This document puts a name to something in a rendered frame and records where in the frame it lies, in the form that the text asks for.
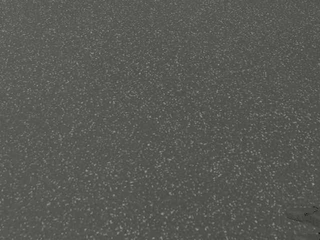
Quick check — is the robot right hand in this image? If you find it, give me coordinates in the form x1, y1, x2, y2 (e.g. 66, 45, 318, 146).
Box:
285, 205, 320, 240

